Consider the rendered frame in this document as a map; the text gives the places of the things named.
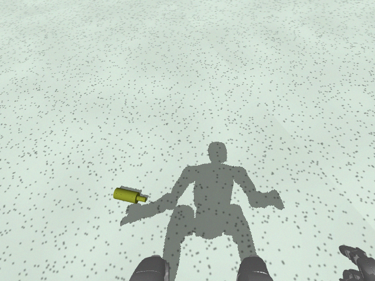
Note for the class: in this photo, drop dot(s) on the right robot hand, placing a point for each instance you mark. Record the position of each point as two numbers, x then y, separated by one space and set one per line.
359 258

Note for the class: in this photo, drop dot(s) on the bottle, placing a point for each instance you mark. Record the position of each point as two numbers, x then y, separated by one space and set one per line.
128 195

